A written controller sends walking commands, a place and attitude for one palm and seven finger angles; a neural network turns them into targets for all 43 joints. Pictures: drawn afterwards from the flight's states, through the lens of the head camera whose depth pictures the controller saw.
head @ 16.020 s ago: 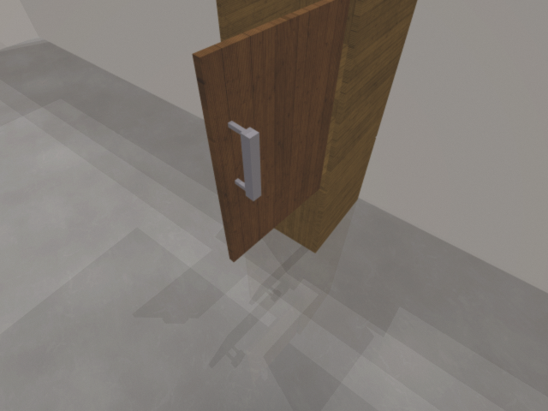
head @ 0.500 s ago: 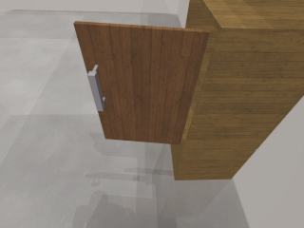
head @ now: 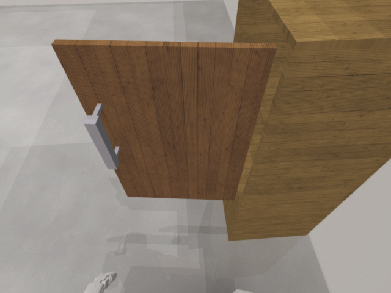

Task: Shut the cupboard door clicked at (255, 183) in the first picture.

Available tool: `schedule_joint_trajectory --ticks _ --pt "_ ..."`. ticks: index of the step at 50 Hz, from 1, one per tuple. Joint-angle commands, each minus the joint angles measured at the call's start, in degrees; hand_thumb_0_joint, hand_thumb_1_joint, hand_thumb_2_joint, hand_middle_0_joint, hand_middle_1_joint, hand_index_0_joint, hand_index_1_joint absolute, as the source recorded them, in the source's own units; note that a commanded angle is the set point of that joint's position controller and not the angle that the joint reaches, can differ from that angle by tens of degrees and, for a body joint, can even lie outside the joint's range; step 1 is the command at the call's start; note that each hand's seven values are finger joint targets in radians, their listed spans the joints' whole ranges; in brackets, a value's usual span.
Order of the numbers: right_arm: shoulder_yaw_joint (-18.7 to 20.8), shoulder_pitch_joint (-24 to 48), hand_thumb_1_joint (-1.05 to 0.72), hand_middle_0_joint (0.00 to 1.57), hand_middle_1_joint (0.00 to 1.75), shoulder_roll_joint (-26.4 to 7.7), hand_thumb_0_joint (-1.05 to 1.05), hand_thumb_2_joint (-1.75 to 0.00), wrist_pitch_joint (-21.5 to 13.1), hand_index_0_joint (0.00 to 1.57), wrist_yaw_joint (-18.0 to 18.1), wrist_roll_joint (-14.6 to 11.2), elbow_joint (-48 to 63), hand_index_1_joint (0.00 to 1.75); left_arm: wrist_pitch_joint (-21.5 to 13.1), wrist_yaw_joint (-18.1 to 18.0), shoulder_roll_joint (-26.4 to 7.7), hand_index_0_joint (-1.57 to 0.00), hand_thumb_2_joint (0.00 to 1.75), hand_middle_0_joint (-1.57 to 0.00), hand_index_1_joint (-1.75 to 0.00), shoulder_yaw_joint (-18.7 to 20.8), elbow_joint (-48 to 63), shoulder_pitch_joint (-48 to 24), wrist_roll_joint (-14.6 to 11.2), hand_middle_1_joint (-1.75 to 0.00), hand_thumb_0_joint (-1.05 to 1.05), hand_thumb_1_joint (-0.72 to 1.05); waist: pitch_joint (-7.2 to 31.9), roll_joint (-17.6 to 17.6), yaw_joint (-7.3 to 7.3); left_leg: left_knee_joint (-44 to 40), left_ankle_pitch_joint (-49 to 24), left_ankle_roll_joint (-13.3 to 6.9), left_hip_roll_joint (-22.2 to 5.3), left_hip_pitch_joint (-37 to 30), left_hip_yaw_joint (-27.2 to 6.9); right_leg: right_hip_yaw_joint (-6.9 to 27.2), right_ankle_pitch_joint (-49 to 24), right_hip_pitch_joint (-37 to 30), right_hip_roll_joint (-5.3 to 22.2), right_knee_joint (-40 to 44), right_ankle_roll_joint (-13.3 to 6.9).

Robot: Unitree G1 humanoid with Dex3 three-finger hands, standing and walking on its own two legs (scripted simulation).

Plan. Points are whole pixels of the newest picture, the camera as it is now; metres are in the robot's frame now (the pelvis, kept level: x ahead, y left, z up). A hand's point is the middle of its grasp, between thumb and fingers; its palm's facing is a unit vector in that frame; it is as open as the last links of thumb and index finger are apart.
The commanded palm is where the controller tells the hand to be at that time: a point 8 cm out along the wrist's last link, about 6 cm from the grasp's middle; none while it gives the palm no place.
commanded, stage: come to a stop and stand still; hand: left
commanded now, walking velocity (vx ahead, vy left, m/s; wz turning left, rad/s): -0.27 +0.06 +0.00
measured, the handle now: (106, 138) +0.44 +0.23 +0.04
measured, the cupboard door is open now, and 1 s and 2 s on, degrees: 84 84 84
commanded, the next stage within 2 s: look again from close up in 0.90 s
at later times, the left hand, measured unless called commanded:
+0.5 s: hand out of the picture +0.00 +0.25 -0.16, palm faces +0.07 -0.97 -0.23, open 7.3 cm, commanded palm none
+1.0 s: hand out of the picture -0.05 +0.18 -0.17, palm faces +0.03 -0.99 -0.12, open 7.3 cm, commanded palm none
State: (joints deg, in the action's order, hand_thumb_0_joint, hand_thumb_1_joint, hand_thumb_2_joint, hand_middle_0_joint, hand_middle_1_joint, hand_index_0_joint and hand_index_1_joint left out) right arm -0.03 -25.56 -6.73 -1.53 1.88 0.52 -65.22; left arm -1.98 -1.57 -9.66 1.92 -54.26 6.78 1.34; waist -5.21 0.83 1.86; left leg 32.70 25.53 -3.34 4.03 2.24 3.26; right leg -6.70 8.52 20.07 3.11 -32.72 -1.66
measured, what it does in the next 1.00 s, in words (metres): steps on the spot: left foot, then right foot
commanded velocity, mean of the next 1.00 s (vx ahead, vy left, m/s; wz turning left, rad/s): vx -0.02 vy -0.04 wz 0.00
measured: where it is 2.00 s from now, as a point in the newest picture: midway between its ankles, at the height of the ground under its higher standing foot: outside the picture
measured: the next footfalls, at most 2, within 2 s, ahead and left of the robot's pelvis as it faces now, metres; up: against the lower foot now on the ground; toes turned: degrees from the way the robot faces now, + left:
left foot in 0.28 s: +0.06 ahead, +0.16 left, +0.00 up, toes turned +2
right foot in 0.58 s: +0.00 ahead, -0.06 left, +0.00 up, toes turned -1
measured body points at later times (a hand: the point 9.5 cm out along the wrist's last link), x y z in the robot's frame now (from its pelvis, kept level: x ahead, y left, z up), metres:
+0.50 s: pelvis -0.02 +0.04 +0.01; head +0.00 +0.06 +0.46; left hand +0.00 +0.30 -0.14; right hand +0.06 -0.19 -0.13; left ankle +0.02 +0.16 -0.72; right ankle -0.04 -0.07 -0.69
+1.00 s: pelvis -0.03 +0.04 +0.02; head -0.02 +0.05 +0.47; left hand -0.05 +0.23 -0.15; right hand -0.06 -0.17 -0.14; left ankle +0.02 +0.16 -0.72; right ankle -0.06 -0.07 -0.72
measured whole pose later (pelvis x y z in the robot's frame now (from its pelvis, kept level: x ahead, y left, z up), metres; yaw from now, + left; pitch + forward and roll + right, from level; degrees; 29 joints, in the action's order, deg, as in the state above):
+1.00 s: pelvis -0.03 +0.04 +0.02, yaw +0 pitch -2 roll -1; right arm 0.7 -17.4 -6.0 1.4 1.4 0.9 -66.3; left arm 0.3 -2.0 -6.1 -0.1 -63.3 18.2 0.8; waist -2.9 -1.3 0.6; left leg 25.4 9.0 0.6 -2.6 14.3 2.8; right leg -3.7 15.8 6.6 -0.7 -24.3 -1.3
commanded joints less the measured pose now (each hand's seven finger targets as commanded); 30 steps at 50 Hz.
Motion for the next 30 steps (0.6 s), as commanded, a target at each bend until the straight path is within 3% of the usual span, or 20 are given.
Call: schedule_joint_trajectory --ticks 1,3,5,8,9,11,12,13,14,15,16,17,19,22,24,26,27,28,29,30 --pt "2.7 0.6 -0.90 0.20 0.30 -4.5 0.00 -0.90 1.4 0.20 1.3 -0.7 5.6 0.30 0.4 -2.1 -10.2 -0.20 0.90 -0.20 -0.30 2.3 -1.9 14.3 -0.5 -0.30 0.00 0.90 5.9 -3.4 -4.20 27.7 12.1 3.8 -5.1 20.6 -5.8 20.2 -49.7 -16.8 24.9 8.2 -17.4" --pt "2.8 2.6 -0.90 0.20 0.30 -3.6 0.00 -0.90 3.4 0.20 0.6 -0.2 5.7 0.30 1.0 -2.5 -8.4 -0.20 0.90 -0.20 -0.30 1.9 0.1 7.7 -0.1 -0.30 0.00 0.90 2.6 -7.4 -2.05 29.0 9.5 4.3 -7.4 19.1 -5.8 16.3 -37.4 -6.0 21.3 11.1 -14.8" --pt "3.1 1.8 -0.90 0.20 0.30 -3.0 0.00 -0.90 3.9 0.20 -0.1 -0.1 6.0 0.30 1.7 -2.4 -8.6 -0.20 0.90 -0.20 -0.30 2.3 1.9 3.7 0.2 -0.30 0.00 0.90 3.4 -7.9 -0.57 25.5 6.5 4.8 -7.5 16.6 -4.2 11.2 -31.0 -1.4 18.4 11.5 -12.0" --pt "3.6 0.9 -0.90 0.20 0.30 -3.4 0.00 -0.90 3.8 0.20 -0.8 0.0 7.0 0.30 2.3 -1.4 -10.1 -0.20 0.90 -0.20 -0.30 3.0 3.4 2.0 0.4 -0.30 0.00 0.90 6.4 -9.6 0.19 19.9 -1.0 5.9 -6.0 14.5 -0.1 8.1 -19.9 -0.5 14.6 10.7 -9.0" --pt "3.7 0.7 -0.90 0.20 0.30 -3.6 0.00 -0.90 3.5 0.20 -0.8 0.0 7.1 0.30 2.6 -1.3 -10.5 -0.20 0.90 -0.20 -0.30 3.2 3.4 2.1 0.5 -0.30 0.00 0.90 8.1 -9.0 -0.04 16.0 -2.9 6.1 -6.0 12.8 0.7 8.1 -17.3 -0.7 13.8 9.1 -8.5" --pt "3.8 -0.1 -0.90 0.20 0.30 -4.1 0.00 -0.90 3.0 0.20 -0.8 0.1 7.7 0.30 3.1 -0.8 -10.2 -0.20 0.90 -0.20 -0.30 3.2 4.0 1.5 0.3 -0.30 0.00 0.90 8.2 -10.2 1.01 6.4 -9.7 6.2 -5.2 9.1 2.6 7.2 -8.9 0.6 11.7 6.2 -5.8" --pt "3.9 -0.8 -0.90 0.20 0.30 -4.6 0.00 -0.90 2.5 0.20 -0.9 0.2 7.7 0.30 3.5 -0.6 -9.0 -0.20 0.90 -0.20 -0.30 3.3 4.3 1.8 0.1 -0.30 0.00 0.90 8.6 -7.7 1.39 -0.8 -14.5 6.0 -5.5 5.9 2.1 6.5 -3.8 1.8 9.9 2.8 -3.8" --pt "4.3 0.1 -0.90 0.20 0.30 -7.7 0.00 -0.90 1.8 0.20 -0.8 0.4 8.6 0.30 3.9 -0.3 -6.5 -0.20 0.90 -0.20 -0.30 2.7 4.6 3.2 -0.3 -0.30 0.00 0.90 8.1 2.4 1.01 -8.0 -16.2 4.3 -10.1 4.9 -5.0 4.3 5.3 5.0 5.5 -4.0 -0.8" --pt "5.2 2.6 -0.90 0.20 0.30 -12.5 0.00 -0.90 1.2 0.20 -0.7 1.0 10.8 0.30 4.4 -0.3 -2.9 -0.20 0.90 -0.20 -0.30 2.1 5.4 5.0 -0.7 -0.30 0.00 0.90 5.2 17.9 0.62 -17.5 -18.4 -0.7 -22.4 11.5 -20.6 1.6 22.4 8.5 -1.6 -13.8 3.2" --pt "5.2 7.4 -0.90 0.20 0.30 -14.3 0.00 -0.90 1.6 0.20 -0.5 1.7 12.8 0.30 4.8 -0.5 -3.8 -0.20 0.90 -0.20 -0.30 2.2 5.7 3.6 -0.6 -0.30 0.00 0.90 1.9 16.3 0.53 -21.0 -13.9 -6.1 -26.4 22.6 -24.9 6.6 24.4 3.9 -1.6 -21.7 2.8" --pt "4.4 11.9 -0.90 0.20 0.30 -12.2 0.00 -0.90 1.3 0.20 -0.2 1.8 13.8 0.30 4.9 -0.3 -4.4 -0.20 0.90 -0.20 -0.30 2.5 4.9 4.6 -0.5 -0.30 0.00 0.90 0.3 10.0 -1.55 -21.9 -11.3 -6.8 -24.3 25.3 -21.0 8.7 20.0 2.2 -0.3 -24.7 2.3" --pt "4.0 14.6 -0.90 0.20 0.30 -11.5 0.00 -0.90 1.2 0.20 0.1 1.9 13.9 0.30 4.9 0.0 -3.9 -0.20 0.90 -0.20 -0.30 2.7 3.1 6.6 -0.1 -0.30 0.00 0.90 1.4 10.3 -2.85 -20.2 -11.9 -5.8 -21.5 23.5 -17.4 8.6 16.9 2.2 -0.6 -26.3 2.4" --pt "3.7 15.3 -0.90 0.20 0.30 -11.5 0.00 -0.90 1.3 0.20 0.3 1.7 14.0 0.30 4.3 0.6 -4.0 -0.20 0.90 -0.20 -0.30 2.4 1.5 10.2 -0.2 -0.30 0.00 0.90 4.3 8.7 -3.03 -16.9 -17.0 -5.3 -19.6 16.3 -13.5 7.6 15.2 3.6 -1.3 -24.3 2.8" --pt "4.4 12.1 -0.90 0.20 0.30 -12.5 0.00 -0.90 1.9 0.20 0.5 1.7 12.3 0.30 4.1 0.9 -3.7 -0.20 0.90 -0.20 -0.30 2.0 1.2 9.6 -0.4 -0.30 0.00 0.90 6.8 8.1 -0.49 -15.6 -19.3 -5.5 -20.1 7.2 -12.6 5.9 17.5 3.9 -1.4 -16.3 3.1" --pt "4.5 10.5 -0.90 0.20 0.30 -12.9 0.00 -0.90 2.3 0.20 0.6 1.6 11.2 0.30 3.9 1.0 -3.8 -0.20 0.90 -0.20 -0.30 1.5 1.6 8.8 -0.3 -0.30 0.00 0.90 4.9 7.8 0.54 -15.2 -21.3 -5.8 -21.6 6.6 -13.7 5.3 19.1 1.8 -1.2 -8.9 2.7" --pt "4.5 10.6 -0.90 0.20 0.30 -13.5 0.00 -0.90 2.5 0.20 0.5 1.3 10.4 0.30 3.5 0.9 -2.7 -0.20 0.90 -0.20 -0.30 1.2 0.0 13.0 -0.6 -0.30 0.00 0.90 6.8 6.6 -0.93 -12.6 -22.8 -4.3 -20.4 7.7 -12.7 4.3 13.0 -5.9 -1.9 2.3 2.3" --pt "4.5 10.7 -0.90 0.20 0.30 -13.1 0.00 -0.90 2.5 0.20 0.5 0.9 10.2 0.30 3.2 0.7 -2.9 -0.20 0.90 -0.20 -0.30 1.1 -1.1 15.8 -0.4 -0.30 0.00 0.90 7.3 3.5 -1.94 -9.2 -22.9 -2.3 -17.8 9.8 -10.4 4.0 5.8 -10.8 -2.0 10.6 2.2" --pt "4.1 10.6 -0.90 0.20 0.30 -10.8 0.00 -0.90 2.5 0.20 0.4 0.3 10.1 0.30 2.9 0.4 -4.5 -0.20 0.90 -0.20 -0.30 1.3 -1.7 16.9 0.0 -0.30 0.00 0.90 5.9 -1.9 -2.04 -5.2 -18.6 0.7 -13.4 14.4 -6.1 8.9 1.1 -13.9 1.4 15.8 1.0" --pt "3.2 11.4 -0.90 0.20 0.30 -7.0 0.00 -0.90 2.6 0.20 0.1 -0.2 10.7 0.30 2.4 -0.1 -7.6 -0.20 0.90 -0.20 -0.30 1.4 -2.1 16.7 0.1 -0.30 0.00 0.90 4.1 -10.9 -1.68 -1.4 -8.5 3.5 -8.2 19.6 -0.7 17.7 -5.4 -14.1 9.0 17.7 -1.9" --pt "2.5 13.2 -0.90 0.20 0.30 -6.1 0.00 -0.90 2.8 0.20 -0.1 0.0 11.3 0.30 2.0 -0.2 -8.4 -0.20 0.90 -0.20 -0.30 1.1 -2.0 15.4 -0.2 -0.30 0.00 0.90 2.7 -11.7 -1.70 0.4 -2.7 4.3 -7.2 18.5 -0.5 19.0 -7.0 -9.1 12.9 17.9 -5.7"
